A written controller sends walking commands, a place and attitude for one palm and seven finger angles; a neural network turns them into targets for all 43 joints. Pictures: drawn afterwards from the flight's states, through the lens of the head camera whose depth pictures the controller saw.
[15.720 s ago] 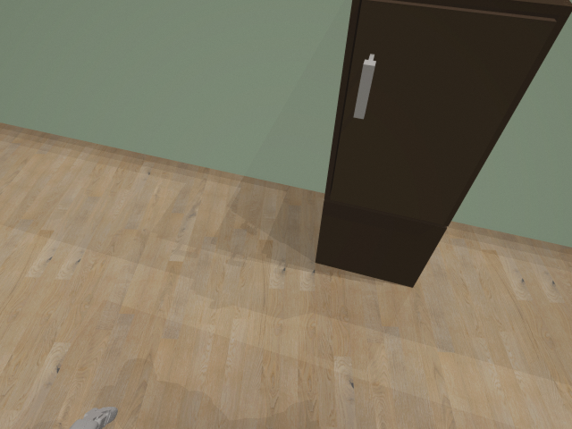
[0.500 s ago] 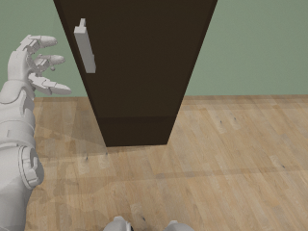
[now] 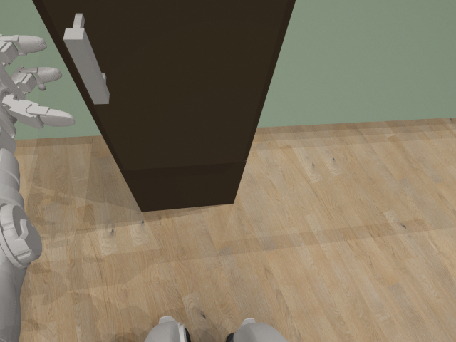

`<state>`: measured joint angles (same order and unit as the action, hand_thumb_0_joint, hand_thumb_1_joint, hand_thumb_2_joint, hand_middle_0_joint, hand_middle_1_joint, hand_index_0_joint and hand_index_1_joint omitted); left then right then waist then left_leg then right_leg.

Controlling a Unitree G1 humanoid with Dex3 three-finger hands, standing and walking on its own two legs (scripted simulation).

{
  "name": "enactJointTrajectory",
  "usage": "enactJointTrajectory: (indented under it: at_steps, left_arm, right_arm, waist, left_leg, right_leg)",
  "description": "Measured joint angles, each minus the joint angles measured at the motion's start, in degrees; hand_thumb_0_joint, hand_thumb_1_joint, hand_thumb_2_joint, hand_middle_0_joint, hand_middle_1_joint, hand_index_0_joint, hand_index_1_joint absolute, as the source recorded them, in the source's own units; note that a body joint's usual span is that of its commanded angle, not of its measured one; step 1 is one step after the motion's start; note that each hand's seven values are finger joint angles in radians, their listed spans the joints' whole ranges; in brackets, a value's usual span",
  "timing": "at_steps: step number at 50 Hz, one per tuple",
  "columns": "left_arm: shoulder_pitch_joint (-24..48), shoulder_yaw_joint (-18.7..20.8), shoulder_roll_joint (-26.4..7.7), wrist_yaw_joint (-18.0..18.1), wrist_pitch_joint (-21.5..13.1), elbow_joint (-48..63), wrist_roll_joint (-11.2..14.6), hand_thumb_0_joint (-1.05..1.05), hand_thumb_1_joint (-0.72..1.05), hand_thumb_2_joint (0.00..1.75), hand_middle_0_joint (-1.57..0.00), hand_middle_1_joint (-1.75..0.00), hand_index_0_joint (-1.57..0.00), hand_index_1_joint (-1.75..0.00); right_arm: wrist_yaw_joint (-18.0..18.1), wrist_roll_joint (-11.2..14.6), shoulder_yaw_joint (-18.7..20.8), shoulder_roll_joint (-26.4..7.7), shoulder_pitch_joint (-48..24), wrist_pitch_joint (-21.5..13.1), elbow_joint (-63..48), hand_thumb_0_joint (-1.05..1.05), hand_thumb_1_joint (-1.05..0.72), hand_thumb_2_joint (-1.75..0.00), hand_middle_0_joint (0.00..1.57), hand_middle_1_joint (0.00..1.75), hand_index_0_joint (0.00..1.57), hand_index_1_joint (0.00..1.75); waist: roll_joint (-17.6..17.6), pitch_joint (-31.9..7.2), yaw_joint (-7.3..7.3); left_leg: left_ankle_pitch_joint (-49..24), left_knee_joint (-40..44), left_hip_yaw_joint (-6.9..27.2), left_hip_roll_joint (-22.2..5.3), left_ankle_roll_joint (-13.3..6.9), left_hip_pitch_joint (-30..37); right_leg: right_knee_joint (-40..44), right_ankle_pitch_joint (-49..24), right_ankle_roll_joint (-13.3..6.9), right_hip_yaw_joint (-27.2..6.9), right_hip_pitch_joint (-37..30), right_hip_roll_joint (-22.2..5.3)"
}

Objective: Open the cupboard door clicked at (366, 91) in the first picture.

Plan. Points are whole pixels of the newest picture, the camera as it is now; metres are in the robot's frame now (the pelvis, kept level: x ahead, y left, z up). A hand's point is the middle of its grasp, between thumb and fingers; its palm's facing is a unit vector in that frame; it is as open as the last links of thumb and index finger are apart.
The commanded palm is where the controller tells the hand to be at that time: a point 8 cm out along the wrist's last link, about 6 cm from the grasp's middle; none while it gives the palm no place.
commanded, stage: move the hooked fingers beside the handle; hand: left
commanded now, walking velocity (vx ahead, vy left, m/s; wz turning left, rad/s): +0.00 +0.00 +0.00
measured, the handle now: (91, 61) +0.57 +0.18 +0.11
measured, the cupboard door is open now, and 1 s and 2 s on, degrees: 0 0 0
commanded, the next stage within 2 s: slide the fingers in behind the handle in 0.52 s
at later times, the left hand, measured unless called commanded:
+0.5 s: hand (44, 85) +0.52 +0.24 +0.11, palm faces +0.04 -1.00 +0.01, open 14.0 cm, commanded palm +0.50 +0.29 +0.11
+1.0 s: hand (61, 84) +0.53 +0.22 +0.11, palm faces +0.06 -1.00 +0.00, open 13.9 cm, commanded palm +0.50 +0.26 +0.11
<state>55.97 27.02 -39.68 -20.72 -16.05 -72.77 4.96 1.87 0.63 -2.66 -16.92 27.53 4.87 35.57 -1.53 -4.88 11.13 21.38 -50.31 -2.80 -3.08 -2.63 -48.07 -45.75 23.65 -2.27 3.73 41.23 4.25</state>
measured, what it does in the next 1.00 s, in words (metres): stands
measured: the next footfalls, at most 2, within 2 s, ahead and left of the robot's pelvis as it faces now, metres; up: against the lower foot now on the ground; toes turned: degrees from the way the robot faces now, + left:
none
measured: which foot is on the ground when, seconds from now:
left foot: down 0.00-1.00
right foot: down 0.00-1.00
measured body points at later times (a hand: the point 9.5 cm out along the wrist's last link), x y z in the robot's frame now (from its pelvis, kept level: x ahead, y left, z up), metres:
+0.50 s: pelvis +0.00 +0.01 +0.00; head +0.11 +0.04 +0.43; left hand +0.51 +0.30 +0.12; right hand -0.01 -0.26 -0.10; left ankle +0.02 +0.09 -0.69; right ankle -0.03 -0.10 -0.69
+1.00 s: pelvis +0.00 +0.01 -0.01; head +0.12 +0.04 +0.43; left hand +0.52 +0.28 +0.11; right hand -0.04 -0.26 -0.10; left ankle +0.02 +0.09 -0.69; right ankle -0.03 -0.10 -0.69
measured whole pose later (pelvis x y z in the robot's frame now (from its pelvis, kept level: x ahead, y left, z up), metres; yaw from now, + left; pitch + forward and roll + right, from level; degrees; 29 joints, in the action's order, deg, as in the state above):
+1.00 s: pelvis +0.00 +0.01 -0.01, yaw +1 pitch +20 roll -4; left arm 60.1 23.1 -34.9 -13.5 -16.6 -73.7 3.6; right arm 0.5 -0.4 -2.5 -16.5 26.7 3.7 36.4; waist -2.0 -5.2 11.8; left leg 22.1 -52.7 -2.2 -2.2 -3.6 -50.6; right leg -47.7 24.4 -1.4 4.3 43.2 3.5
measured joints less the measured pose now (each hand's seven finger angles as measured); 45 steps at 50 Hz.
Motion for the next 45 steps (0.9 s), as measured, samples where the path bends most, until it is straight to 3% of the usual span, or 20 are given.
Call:
enactJointTrajectory:
  at_steps: [6,14,20,34,45]
  left_arm:
    - [-0.42,-1.6,1.54,0.21,-0.93,1.61,0.96,-0.01,-0.5,0.3,-0.3,-1.2,-0.3,-1.2]
    - [2.28,-3.78,1.68,0.76,0.62,-0.93,0.44,-0.01,-0.5,0.3,-0.3,-1.2,-0.3,-1.2]
    - [2.06,-2.92,2.9,1.61,-1.03,0.31,0.54,-0.01,-0.5,0.3,-0.3,-1.2,-0.3,-1.2]
    - [3.16,-3.63,1.89,2.66,-0.68,-1.38,-0.06,-0.01,-0.5,0.3,-0.3,-1.2,-0.3,-1.2]
    - [3.98,-4.07,5.15,5.55,-0.89,-0.44,-0.25,-0.01,-0.5,0.3,-0.3,-1.2,-0.3,-1.22]
  right_arm:
    - [-0.11,0.21,0.28,0.18,-1.45,0.15,0.47,0.0,-0.91,-0.89,0.2,0.3,0.21,0.3]
    - [0.09,0.14,0.16,-0.22,-4.0,-0.58,-0.45,0.0,-0.91,-0.89,0.2,0.3,0.21,0.3]
    - [-0.2,-0.08,0.09,0.0,-4.23,-0.79,-0.42,0.0,-0.91,-0.89,0.2,0.3,0.21,0.3]
    - [-0.3,-0.14,-0.32,0.56,-1.73,-0.41,0.68,0.0,-0.91,-0.89,0.2,0.3,0.21,0.3]
    - [-0.99,-0.95,0.3,0.26,-0.67,-1.09,1.2,0.0,-0.91,-0.89,0.2,0.3,0.21,0.3]
  waist:
    - [0.09,-0.27,-0.77]
    - [0.04,-0.31,-0.44]
    - [0.13,-0.22,-0.57]
    - [-0.45,0.01,0.08]
    - [-0.6,-0.37,0.51]
  left_leg:
    - [0.3,-0.25,0.86,0.24,0.09,0.45]
    - [0.35,-0.93,1.3,0.71,-0.15,-0.54]
    - [0.61,-1.46,0.84,0.72,-0.39,-1.0]
    - [0.75,-2.12,0.85,0.84,-0.78,-1.71]
    - [0.7,-2.31,0.67,0.96,-0.96,-2.53]
  right_leg:
    - [0.37,0.29,-0.07,0.8,-1.04,-0.09]
    - [-0.28,0.56,0.17,1.29,-0.3,-0.52]
    - [-1.02,0.76,0.42,0.85,0.38,-0.61]
    - [-1.37,0.74,0.79,0.84,0.91,-0.72]
    - [-1.71,0.71,0.96,0.66,1.83,-0.87]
